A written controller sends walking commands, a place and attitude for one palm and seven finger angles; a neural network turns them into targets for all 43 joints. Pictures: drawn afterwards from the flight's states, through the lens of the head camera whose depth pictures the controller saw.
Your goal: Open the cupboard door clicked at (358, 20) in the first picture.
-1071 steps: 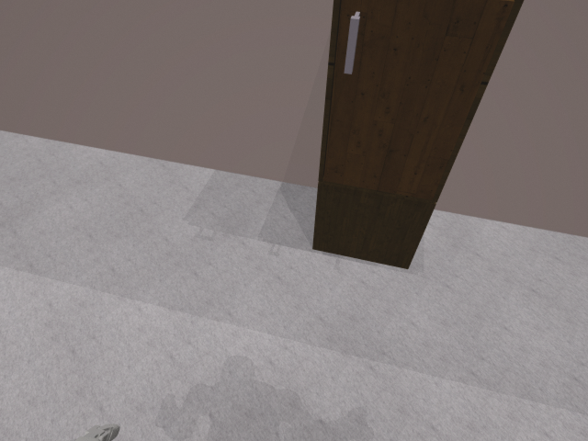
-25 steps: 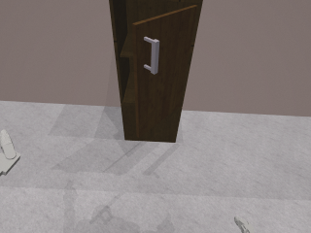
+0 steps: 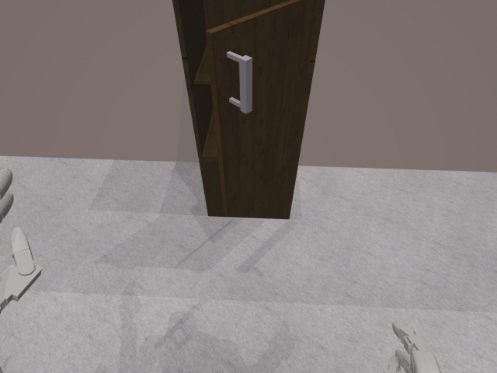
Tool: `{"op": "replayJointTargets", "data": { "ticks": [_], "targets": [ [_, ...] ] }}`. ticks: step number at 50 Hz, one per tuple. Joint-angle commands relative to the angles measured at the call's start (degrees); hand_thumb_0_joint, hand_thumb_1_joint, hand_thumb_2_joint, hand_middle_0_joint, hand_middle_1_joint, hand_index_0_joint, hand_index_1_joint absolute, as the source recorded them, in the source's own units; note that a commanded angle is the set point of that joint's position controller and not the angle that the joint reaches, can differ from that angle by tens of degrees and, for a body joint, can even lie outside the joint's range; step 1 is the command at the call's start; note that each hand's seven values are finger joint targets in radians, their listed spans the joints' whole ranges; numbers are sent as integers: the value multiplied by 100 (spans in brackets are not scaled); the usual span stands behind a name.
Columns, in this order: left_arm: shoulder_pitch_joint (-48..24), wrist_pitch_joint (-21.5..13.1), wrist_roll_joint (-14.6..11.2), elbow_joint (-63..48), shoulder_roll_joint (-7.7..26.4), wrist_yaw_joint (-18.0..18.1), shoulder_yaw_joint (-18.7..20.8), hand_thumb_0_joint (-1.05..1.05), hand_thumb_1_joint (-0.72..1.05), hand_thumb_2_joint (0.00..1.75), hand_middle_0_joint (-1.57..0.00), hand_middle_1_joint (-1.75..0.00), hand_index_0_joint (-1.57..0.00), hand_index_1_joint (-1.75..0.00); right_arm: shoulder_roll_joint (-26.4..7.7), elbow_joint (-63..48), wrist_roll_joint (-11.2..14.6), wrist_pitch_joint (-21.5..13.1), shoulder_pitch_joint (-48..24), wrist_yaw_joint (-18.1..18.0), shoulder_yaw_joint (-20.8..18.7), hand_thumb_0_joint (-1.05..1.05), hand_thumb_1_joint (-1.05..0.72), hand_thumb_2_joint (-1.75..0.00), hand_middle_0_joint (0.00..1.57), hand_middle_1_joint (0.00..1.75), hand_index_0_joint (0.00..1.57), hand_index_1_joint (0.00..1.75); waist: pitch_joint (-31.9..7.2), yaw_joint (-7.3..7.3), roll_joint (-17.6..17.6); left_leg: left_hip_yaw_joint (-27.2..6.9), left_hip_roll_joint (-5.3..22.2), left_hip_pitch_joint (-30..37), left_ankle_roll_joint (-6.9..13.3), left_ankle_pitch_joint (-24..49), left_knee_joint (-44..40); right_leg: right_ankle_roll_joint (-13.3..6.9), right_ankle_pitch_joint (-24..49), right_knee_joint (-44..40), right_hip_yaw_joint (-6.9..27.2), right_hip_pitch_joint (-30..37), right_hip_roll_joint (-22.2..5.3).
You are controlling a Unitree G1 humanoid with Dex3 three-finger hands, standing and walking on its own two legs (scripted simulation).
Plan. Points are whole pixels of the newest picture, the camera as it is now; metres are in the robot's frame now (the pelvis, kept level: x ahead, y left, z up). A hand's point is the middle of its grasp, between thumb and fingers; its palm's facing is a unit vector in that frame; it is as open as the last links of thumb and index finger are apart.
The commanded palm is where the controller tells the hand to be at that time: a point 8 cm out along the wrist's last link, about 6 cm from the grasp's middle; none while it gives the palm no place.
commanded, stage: stop stepping back and stand still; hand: left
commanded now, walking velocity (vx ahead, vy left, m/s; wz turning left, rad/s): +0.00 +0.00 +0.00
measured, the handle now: (239, 82) +0.68 +0.07 +0.13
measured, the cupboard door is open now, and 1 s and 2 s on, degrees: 49 49 49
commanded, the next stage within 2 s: let the arm hang, fingers relaxed in 0.98 s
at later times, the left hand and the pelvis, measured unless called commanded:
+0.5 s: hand (22, 250) +0.22 +0.30 +0.15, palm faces +0.39 -0.80 -0.47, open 7.4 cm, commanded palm +0.17 +0.34 +0.18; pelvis +0.02 +0.04 +0.00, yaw -1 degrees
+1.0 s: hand out of the picture +0.20 +0.31 +0.15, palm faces +0.41 -0.80 -0.44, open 7.4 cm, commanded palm +0.14 +0.35 +0.18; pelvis +0.00 +0.05 +0.01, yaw -1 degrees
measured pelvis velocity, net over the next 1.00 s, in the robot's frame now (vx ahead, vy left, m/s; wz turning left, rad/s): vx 0.00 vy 0.05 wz -0.02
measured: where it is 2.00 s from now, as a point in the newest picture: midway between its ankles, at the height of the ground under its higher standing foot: outside the picture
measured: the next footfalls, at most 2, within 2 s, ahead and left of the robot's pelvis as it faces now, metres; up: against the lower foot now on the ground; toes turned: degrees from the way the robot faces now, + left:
none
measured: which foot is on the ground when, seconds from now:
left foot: down 0.00-1.00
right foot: down 0.00-1.00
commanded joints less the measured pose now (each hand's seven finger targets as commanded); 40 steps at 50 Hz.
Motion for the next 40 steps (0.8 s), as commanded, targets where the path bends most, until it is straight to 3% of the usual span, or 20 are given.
{"op": "replayJointTargets", "data": {
  "ticks": [1, 2, 4, 6, 9, 12, 17, 20, 31, 40],
  "targets": [
    [-609, -332, -26, -1372, 1214, 140, 724, 0, 90, 90, -20, -30, -20, -30, -496, -942, 29, -207, -626, 23, -158, 0, -90, -90, 20, 30, 20, 30, -235, 29, 374, -809, 638, 280, 247, 568, -665, 708, 23, -623, 1318, 149, -802],
    [-596, -315, -36, -1296, 1244, 117, 745, 0, 90, 90, -20, -30, -20, -30, -487, -939, 72, -191, -607, 28, -169, 0, -90, -90, 20, 30, 20, 30, -273, 6, 215, -655, 552, 136, 187, 669, -491, 749, 299, -654, 1395, 340, -797],
    [-564, -254, -1, -1415, 1355, 86, 836, 0, 90, 90, -20, -30, -20, -30, -417, -936, 23, -215, -608, 42, -119, 0, -90, -90, 20, 30, 20, 30, -254, -48, 740, -475, 364, 79, 42, 777, -489, 521, 653, -556, 1307, 384, -800],
    [-408, -221, -28, -1380, 1182, 77, 729, 0, 90, 90, -20, -30, -20, -30, -383, -987, 49, -191, -580, 82, -91, 0, -90, -90, 20, 30, 20, 30, -455, -39, 652, -466, 387, 91, 5, 1197, -442, 486, 1153, -419, 1202, 677, -745],
    [-75, -117, -92, -1133, 1154, 59, 751, 0, 90, 90, -20, -30, -20, -30, -369, -1028, 63, -162, -579, 108, -79, 0, -90, -90, 20, 30, 20, 30, -630, -45, 213, -428, 347, 156, -62, 1425, -349, 492, 1604, -393, 1168, 805, -779],
    [-11, -83, -135, -1233, 1135, 36, 744, 0, 90, 90, -20, -30, -20, -30, -379, -1094, 68, -87, -588, 121, -60, 0, -90, -90, 20, 30, 20, 30, -758, -57, 141, -449, 380, 211, -68, 1722, -378, 479, 1864, -305, 1088, 888, -732],
    [75, -23, -173, -1131, 1135, 11, 754, 0, 90, 90, -20, -30, -20, -30, -349, -1122, 55, -7, -627, 91, -9, 0, -90, -90, 20, 30, 20, 30, -667, -59, 119, -470, 404, 181, -86, 1729, -534, 504, 1738, -327, 990, 809, -663],
    [-61, -20, -160, -1228, 1132, 11, 707, 0, 90, 90, -20, -30, -20, -30, -359, -1116, 45, -10, -661, 69, 3, 0, -90, -90, 20, 30, 20, 30, -566, -56, 280, -522, 406, 112, -105, 1546, -663, 509, 1462, -351, 945, 772, -637],
    [-98, -51, -121, -1367, 1135, 42, 710, 0, 90, 90, -20, -30, -20, -30, -397, -1104, 28, -58, -621, 40, -25, 0, -90, -90, 20, 30, 20, 30, -620, -23, 427, -576, 399, 48, -143, 1351, -857, 530, 1165, -331, 824, 854, -562],
    [-198, -55, -98, -1133, 1022, 28, 627, 0, 90, 90, -20, -30, -20, -30, -413, -1095, 21, -43, -662, 31, -42, 0, -90, -90, 20, 30, 20, 30, -283, -47, 343, -650, 387, -307, -150, 323, -1110, 541, 482, -536, 859, 660, -561]
  ]
}}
